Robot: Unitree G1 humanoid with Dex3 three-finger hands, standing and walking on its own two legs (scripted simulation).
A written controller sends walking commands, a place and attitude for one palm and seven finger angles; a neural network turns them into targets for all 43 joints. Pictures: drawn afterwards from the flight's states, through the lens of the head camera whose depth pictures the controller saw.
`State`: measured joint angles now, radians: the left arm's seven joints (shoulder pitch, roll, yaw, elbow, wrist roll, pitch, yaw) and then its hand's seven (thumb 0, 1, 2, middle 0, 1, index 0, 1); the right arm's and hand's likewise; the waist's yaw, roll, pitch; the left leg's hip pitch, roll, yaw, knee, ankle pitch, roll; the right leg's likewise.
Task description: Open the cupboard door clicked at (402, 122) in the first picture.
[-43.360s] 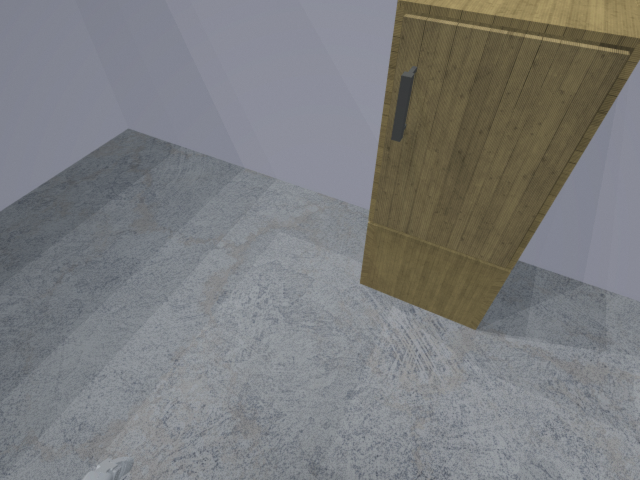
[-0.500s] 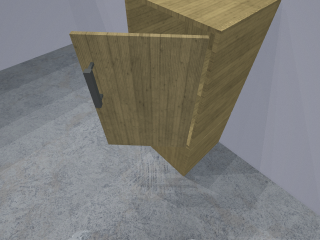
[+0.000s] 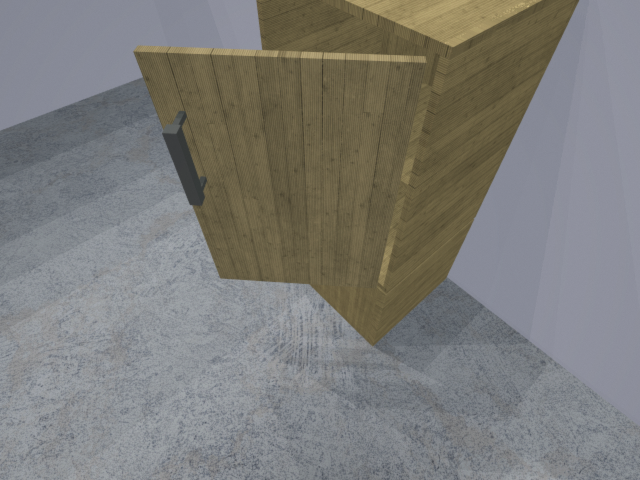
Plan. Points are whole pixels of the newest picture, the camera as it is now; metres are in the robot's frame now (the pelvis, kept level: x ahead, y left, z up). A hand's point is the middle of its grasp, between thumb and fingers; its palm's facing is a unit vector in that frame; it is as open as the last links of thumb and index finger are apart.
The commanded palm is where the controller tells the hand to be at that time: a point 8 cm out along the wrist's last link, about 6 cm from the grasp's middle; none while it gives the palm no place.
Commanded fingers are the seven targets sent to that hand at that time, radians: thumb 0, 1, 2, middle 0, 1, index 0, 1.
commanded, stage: come to a stop and stand still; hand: left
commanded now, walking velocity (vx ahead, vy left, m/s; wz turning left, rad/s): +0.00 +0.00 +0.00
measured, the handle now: (189, 160) +0.58 +0.26 +0.04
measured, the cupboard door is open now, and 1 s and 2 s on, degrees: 44 44 44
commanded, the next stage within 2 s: look again from close up in 1.28 s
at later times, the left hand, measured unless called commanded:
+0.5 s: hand out of the picture -0.01 +0.24 -0.15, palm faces +0.04 -0.96 -0.29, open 7.4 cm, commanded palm none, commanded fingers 0.00 0.90 0.90 -0.20 -0.30 -0.20 -0.30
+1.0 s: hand out of the picture -0.09 +0.24 -0.17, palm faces +0.01 -0.98 -0.20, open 7.4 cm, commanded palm none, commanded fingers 0.00 0.90 0.90 -0.20 -0.30 -0.20 -0.30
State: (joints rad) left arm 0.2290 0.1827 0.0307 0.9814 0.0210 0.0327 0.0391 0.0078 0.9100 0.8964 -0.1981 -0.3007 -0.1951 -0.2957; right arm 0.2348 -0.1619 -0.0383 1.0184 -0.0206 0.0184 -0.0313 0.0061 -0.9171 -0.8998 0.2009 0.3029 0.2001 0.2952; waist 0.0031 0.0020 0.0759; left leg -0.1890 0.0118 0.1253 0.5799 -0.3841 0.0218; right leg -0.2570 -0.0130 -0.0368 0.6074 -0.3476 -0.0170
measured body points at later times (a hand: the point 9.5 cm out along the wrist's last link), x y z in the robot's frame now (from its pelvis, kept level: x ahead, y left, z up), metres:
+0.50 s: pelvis -0.08 +0.01 +0.01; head -0.09 +0.03 +0.46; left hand -0.02 +0.29 -0.13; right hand +0.01 -0.27 -0.11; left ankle -0.02 +0.11 -0.73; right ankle -0.02 -0.10 -0.73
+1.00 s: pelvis -0.09 +0.05 +0.01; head -0.10 +0.07 +0.46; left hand -0.09 +0.30 -0.15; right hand -0.07 -0.21 -0.13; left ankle -0.02 +0.11 -0.73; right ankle -0.02 -0.10 -0.72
